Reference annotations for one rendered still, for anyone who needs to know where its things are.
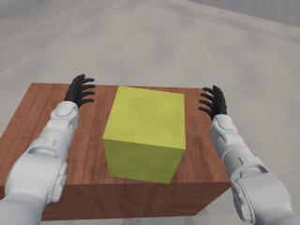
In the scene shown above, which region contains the left robot hand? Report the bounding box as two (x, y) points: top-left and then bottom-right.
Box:
(64, 74), (96, 110)

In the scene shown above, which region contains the left robot forearm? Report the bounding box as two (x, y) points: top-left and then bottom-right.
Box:
(5, 100), (79, 196)

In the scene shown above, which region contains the carton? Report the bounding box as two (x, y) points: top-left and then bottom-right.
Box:
(102, 85), (186, 184)

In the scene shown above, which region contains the right robot hand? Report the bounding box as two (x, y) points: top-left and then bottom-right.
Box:
(198, 85), (227, 121)

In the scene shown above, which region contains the robot left upper arm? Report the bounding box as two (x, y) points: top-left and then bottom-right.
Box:
(0, 153), (68, 225)

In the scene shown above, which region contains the right robot forearm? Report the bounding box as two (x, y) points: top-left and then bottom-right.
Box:
(209, 114), (293, 210)

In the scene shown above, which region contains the robot right upper arm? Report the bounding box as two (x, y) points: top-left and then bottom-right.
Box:
(231, 172), (300, 225)

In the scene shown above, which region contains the pedestal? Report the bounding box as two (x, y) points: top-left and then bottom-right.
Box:
(0, 82), (232, 221)

